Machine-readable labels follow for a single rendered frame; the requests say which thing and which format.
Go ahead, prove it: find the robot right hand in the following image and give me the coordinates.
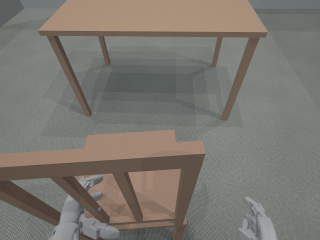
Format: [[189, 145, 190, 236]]
[[238, 196, 279, 240]]

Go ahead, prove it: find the chair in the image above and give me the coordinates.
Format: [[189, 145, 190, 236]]
[[0, 129, 206, 240]]

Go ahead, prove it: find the table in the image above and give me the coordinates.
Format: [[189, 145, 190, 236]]
[[38, 0, 268, 121]]

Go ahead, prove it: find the robot left forearm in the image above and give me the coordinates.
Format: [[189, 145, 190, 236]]
[[48, 222, 80, 240]]

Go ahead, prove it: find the robot left hand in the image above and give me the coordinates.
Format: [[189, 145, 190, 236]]
[[59, 174, 120, 240]]

